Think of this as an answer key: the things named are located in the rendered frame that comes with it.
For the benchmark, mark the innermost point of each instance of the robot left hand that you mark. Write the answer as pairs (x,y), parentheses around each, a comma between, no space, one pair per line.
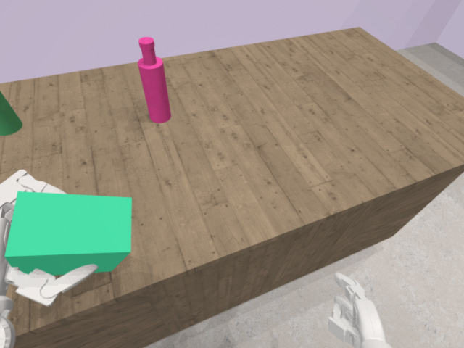
(38,285)

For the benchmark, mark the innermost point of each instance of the robot left forearm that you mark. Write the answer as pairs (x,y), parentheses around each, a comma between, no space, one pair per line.
(7,330)

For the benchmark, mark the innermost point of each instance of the table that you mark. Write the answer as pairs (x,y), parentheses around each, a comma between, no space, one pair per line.
(280,158)

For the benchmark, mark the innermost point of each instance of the sponge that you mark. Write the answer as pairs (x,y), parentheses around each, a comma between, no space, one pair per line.
(58,233)

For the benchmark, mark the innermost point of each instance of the robot right hand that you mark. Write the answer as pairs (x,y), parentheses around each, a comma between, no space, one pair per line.
(362,321)

